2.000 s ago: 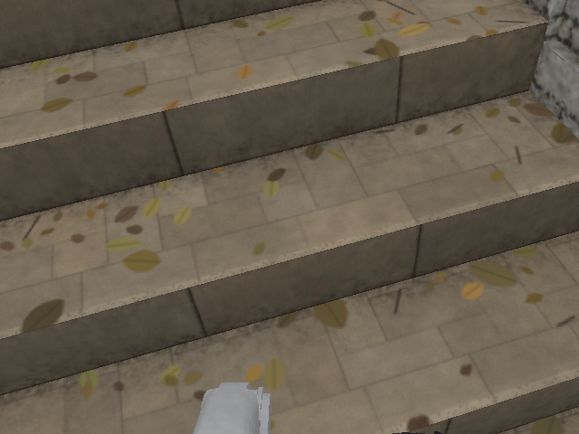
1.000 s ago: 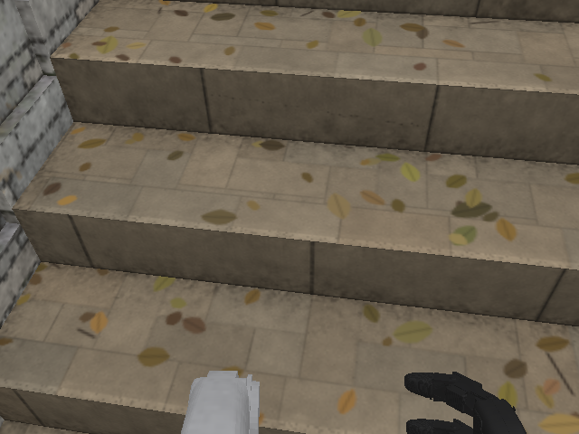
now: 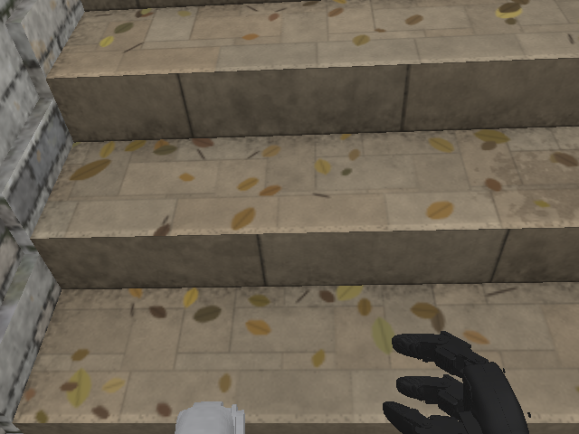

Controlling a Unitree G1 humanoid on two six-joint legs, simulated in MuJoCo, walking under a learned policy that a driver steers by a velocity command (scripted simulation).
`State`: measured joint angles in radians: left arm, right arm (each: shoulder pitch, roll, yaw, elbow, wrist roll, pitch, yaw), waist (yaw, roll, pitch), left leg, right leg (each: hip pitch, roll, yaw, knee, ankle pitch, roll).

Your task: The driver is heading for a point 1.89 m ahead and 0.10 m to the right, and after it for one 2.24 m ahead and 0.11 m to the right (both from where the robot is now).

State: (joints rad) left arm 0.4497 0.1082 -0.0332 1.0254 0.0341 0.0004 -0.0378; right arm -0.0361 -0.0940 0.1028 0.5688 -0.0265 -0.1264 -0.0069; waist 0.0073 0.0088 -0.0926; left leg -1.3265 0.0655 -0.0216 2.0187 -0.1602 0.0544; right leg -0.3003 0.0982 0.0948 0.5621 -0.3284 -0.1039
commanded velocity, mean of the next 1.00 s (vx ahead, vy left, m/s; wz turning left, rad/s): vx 0.06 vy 0.00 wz -0.22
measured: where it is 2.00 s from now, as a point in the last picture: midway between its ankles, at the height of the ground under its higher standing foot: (417, 354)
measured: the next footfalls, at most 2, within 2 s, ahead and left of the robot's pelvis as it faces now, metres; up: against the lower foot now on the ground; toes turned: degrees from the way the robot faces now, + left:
left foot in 0.14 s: +0.27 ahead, +0.12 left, +0.17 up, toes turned -4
right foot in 0.64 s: +0.21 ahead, -0.17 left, +0.16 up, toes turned -21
